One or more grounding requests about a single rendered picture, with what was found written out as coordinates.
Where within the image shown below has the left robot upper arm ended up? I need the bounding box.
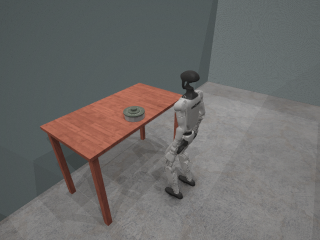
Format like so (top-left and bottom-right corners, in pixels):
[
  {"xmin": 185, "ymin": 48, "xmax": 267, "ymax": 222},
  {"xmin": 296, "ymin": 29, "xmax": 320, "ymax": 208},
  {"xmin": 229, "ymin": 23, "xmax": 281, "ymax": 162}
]
[{"xmin": 174, "ymin": 99, "xmax": 187, "ymax": 134}]

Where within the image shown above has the right robot forearm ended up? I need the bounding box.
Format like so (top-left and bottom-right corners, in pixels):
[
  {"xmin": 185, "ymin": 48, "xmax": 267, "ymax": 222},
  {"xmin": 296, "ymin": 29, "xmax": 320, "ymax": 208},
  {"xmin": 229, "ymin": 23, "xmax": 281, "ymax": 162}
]
[{"xmin": 193, "ymin": 114, "xmax": 205, "ymax": 129}]

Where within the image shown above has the left robot thigh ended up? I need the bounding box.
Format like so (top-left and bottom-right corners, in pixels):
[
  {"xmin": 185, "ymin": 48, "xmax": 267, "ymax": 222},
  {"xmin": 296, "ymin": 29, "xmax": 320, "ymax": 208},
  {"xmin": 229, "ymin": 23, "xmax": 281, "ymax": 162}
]
[{"xmin": 164, "ymin": 140, "xmax": 186, "ymax": 172}]

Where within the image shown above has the robot left hand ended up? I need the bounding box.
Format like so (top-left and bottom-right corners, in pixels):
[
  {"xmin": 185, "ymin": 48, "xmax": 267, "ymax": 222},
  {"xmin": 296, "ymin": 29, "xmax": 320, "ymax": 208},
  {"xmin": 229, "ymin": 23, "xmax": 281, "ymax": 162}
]
[{"xmin": 164, "ymin": 151, "xmax": 176, "ymax": 167}]

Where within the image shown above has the left robot forearm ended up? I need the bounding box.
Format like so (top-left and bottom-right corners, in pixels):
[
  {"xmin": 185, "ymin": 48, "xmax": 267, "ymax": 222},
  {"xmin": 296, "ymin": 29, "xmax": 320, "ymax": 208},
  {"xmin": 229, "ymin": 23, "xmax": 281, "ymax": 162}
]
[{"xmin": 169, "ymin": 127, "xmax": 184, "ymax": 154}]

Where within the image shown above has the right robot upper arm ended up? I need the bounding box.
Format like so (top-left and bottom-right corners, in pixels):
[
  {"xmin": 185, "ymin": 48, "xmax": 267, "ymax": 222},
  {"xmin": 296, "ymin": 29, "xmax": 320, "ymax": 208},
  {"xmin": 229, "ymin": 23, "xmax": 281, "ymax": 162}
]
[{"xmin": 195, "ymin": 90, "xmax": 206, "ymax": 117}]

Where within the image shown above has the pot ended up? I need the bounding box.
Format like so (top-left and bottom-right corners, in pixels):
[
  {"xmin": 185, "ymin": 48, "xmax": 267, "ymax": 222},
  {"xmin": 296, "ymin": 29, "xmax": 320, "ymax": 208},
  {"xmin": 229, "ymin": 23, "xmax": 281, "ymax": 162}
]
[{"xmin": 124, "ymin": 113, "xmax": 145, "ymax": 122}]

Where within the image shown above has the humanoid robot torso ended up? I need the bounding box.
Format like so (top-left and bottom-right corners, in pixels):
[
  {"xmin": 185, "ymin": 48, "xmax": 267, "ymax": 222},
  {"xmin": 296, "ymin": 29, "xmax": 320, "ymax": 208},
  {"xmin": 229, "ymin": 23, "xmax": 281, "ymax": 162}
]
[{"xmin": 177, "ymin": 90, "xmax": 201, "ymax": 147}]

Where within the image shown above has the table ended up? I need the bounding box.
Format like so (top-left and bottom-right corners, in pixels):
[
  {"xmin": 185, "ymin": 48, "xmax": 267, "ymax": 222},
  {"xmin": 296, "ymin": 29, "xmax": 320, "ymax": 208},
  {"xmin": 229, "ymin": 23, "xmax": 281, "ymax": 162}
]
[{"xmin": 40, "ymin": 83, "xmax": 183, "ymax": 226}]

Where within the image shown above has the lid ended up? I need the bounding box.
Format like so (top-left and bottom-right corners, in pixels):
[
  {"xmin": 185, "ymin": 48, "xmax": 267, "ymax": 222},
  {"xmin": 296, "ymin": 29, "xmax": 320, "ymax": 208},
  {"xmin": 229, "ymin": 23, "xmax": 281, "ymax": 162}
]
[{"xmin": 123, "ymin": 106, "xmax": 145, "ymax": 117}]

